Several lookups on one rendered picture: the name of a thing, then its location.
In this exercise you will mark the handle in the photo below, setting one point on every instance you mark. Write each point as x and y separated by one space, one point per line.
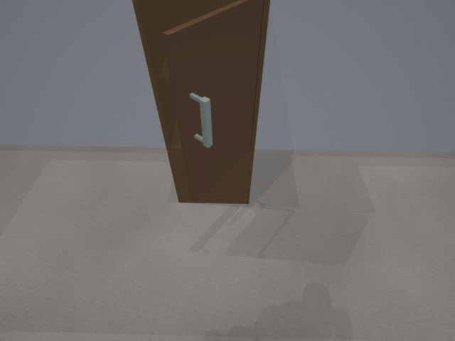
206 123

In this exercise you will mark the cupboard door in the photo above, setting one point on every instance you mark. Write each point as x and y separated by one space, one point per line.
215 56

